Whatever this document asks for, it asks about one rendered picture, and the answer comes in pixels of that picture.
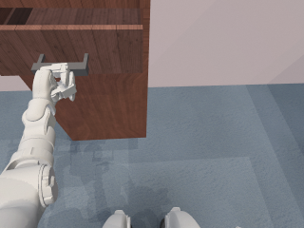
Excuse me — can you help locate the robot right shin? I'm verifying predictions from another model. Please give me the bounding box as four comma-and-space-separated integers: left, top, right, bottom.
164, 207, 181, 228

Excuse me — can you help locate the handle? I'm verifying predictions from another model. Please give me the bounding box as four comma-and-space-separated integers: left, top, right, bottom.
31, 53, 89, 76

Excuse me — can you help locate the robot left forearm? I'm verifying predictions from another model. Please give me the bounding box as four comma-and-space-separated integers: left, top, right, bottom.
0, 98, 56, 177

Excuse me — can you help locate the robot left shin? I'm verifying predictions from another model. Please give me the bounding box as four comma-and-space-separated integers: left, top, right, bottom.
114, 210, 124, 215

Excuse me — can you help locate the drawer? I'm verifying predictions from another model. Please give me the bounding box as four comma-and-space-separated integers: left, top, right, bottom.
0, 8, 143, 76

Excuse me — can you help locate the robot shin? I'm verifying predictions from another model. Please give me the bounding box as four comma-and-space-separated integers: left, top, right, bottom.
114, 210, 124, 215
164, 207, 181, 228

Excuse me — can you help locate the left robot upper arm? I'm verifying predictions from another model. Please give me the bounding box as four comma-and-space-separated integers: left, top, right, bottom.
0, 164, 59, 228

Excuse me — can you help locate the left robot hand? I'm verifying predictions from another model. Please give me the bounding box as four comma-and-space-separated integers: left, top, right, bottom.
32, 63, 77, 106

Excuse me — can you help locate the cabinet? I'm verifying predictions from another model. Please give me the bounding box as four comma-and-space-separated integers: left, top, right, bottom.
0, 0, 151, 141

